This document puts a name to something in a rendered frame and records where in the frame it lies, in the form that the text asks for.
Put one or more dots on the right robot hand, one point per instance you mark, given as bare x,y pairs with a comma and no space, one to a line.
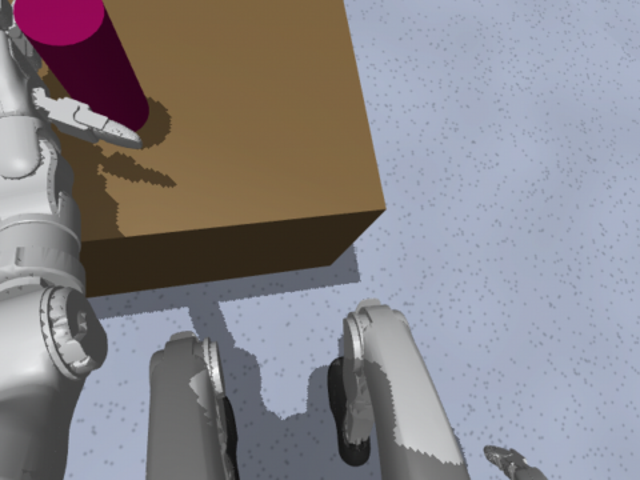
513,464

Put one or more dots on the right robot foot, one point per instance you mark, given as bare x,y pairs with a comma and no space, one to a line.
351,454

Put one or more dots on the left robot hand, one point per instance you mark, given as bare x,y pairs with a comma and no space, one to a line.
23,92

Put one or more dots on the left robot foot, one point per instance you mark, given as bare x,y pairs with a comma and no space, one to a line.
232,439

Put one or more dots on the left robot arm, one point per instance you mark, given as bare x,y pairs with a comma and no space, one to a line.
50,338

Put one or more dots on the can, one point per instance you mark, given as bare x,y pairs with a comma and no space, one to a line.
78,42

